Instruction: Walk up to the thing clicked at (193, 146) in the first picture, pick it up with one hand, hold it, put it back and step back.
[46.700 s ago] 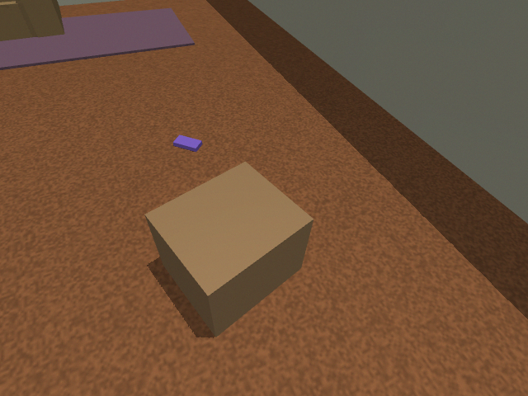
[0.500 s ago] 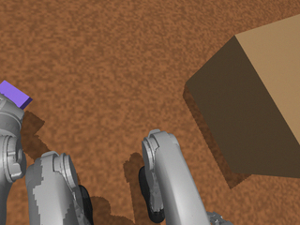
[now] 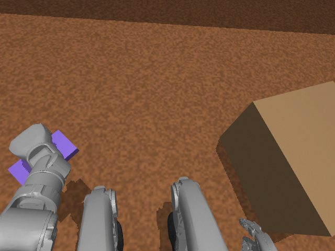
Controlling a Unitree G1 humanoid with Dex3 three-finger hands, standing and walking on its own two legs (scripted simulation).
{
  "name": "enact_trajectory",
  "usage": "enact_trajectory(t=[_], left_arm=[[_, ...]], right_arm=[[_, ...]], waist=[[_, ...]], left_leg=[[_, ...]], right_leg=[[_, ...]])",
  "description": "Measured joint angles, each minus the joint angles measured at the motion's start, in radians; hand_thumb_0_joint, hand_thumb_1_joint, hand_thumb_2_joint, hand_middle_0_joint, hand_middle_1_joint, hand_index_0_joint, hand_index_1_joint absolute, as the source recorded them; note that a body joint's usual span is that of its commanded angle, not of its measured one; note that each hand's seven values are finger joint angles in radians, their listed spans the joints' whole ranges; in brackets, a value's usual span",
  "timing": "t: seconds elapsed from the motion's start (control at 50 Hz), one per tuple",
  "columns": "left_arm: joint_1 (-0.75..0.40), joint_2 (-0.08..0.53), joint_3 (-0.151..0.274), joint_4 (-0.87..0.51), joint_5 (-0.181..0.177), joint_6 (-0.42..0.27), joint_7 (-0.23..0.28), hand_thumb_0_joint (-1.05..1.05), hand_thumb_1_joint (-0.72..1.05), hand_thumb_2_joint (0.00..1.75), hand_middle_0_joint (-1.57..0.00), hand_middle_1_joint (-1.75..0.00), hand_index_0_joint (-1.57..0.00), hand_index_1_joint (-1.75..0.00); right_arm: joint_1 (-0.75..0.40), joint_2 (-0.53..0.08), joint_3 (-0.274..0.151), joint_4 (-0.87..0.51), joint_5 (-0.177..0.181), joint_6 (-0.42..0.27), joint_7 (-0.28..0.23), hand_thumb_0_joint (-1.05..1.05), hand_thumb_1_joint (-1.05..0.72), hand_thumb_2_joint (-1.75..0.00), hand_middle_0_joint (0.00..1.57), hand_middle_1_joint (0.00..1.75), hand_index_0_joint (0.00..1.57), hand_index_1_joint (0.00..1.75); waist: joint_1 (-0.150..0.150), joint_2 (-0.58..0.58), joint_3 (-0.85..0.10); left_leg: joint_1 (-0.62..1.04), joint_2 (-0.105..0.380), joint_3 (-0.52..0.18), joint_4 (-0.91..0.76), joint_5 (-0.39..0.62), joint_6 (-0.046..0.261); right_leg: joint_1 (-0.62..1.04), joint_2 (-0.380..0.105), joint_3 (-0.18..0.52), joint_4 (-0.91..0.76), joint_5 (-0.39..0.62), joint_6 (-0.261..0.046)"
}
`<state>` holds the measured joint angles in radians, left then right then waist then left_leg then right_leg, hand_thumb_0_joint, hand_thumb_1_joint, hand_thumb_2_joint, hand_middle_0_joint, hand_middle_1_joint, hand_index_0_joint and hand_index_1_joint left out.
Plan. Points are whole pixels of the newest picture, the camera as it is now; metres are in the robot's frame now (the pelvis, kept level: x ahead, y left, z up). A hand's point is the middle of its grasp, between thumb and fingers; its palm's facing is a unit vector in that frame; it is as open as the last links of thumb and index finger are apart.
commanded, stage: lift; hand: left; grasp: from above
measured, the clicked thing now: (45, 159) +0.39 +0.28 -0.15
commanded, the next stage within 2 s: hold in 0.80 s
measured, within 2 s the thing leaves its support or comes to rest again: neither
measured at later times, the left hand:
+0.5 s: hand (16, 122) +0.39 +0.24 +0.08, palm faces -0.31 -0.36 -0.88, open 10.6 cm
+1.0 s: hand out of the picture +0.38 +0.25 +0.15, palm faces -0.31 -0.35 -0.88, open 10.6 cm
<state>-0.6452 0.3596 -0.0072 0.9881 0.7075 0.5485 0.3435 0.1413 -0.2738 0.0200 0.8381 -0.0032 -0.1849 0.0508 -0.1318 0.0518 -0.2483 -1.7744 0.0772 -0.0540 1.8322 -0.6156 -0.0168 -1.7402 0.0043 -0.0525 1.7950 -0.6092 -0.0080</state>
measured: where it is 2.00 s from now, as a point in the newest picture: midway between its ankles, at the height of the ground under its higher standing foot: outside the picture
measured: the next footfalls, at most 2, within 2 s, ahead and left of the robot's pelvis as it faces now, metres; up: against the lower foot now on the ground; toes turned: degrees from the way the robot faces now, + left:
none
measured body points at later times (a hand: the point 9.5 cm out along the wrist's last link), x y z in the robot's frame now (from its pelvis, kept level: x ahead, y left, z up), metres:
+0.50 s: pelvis +0.06 -0.01 +0.17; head +0.15 +0.01 +0.62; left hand +0.40 +0.26 +0.13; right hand +0.15 -0.26 +0.05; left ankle +0.08 +0.13 -0.47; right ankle +0.09 -0.12 -0.47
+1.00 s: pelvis +0.09 +0.00 +0.24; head +0.13 +0.00 +0.69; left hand +0.40 +0.26 +0.20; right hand +0.19 -0.25 +0.11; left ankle +0.08 +0.13 -0.47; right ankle +0.09 -0.12 -0.47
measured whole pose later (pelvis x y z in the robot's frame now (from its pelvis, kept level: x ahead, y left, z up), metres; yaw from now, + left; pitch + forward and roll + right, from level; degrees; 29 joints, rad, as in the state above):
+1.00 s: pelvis +0.09 +0.00 +0.24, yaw +3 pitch +10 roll -1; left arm -0.45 0.21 -0.16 0.97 0.67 0.61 0.32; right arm 0.25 -0.24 0.02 0.85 0.04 -0.15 -0.01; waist -0.06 0.03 -0.11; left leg -0.57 0.05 0.01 0.77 -0.38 -0.02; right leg -0.54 -0.01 -0.03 0.75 -0.38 0.00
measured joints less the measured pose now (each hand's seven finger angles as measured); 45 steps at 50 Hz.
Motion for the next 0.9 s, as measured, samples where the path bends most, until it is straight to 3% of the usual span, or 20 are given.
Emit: enact_trajectory(t=[0.16, 0.34, 0.56, 0.9], left_arm=[[0.037, -0.040, -0.051, -0.019, -0.028, 0.052, 0.004, 0.00, -0.04, 0.43, -0.73, -0.41, -0.73, -0.42], [0.074, -0.092, -0.076, 0.026, -0.052, 0.075, 0.014, 0.00, -0.04, 0.44, -0.69, -0.47, -0.69, -0.49], [0.149, -0.112, -0.104, -0.023, -0.048, 0.061, -0.004, 0.00, -0.04, 0.44, -0.65, -0.54, -0.65, -0.56], [0.193, -0.144, -0.140, -0.010, -0.041, 0.059, -0.016, 0.00, -0.03, 0.48, -0.62, -0.57, -0.62, -0.59]], right_arm=[[0.000, 0.014, 0.002, 0.018, 0.025, 0.009, -0.049, 0.01, -0.90, -0.89, 0.20, 0.30, 0.20, 0.30], [0.046, 0.036, -0.005, 0.042, 0.041, 0.015, -0.078, 0.01, -0.90, -0.89, 0.20, 0.30, 0.20, 0.30], [0.098, 0.036, -0.004, 0.027, 0.042, 0.034, -0.093, 0.01, -0.90, -0.89, 0.20, 0.30, 0.20, 0.30], [0.118, 0.034, -0.005, 0.024, 0.044, 0.033, -0.076, 0.01, -0.89, -0.89, 0.20, 0.30, 0.20, 0.30]], waist=[[0.019, -0.006, 0.012], [0.029, -0.011, 0.028], [0.029, -0.018, 0.087], [0.057, -0.022, 0.126]], left_leg=[[0.268, 0.004, 0.011, -0.223, 0.027, -0.009], [0.564, 0.005, 0.020, -0.478, 0.068, -0.016], [0.844, -0.005, 0.035, -0.742, 0.139, -0.012], [1.148, -0.024, 0.062, -1.016, 0.223, -0.003]], right_leg=[[0.264, 0.005, -0.001, -0.219, 0.025, -0.006], [0.562, 0.009, -0.004, -0.475, 0.064, -0.010], [0.845, 0.003, -0.001, -0.740, 0.133, -0.004], [1.142, -0.010, 0.016, -1.006, 0.215, 0.008]])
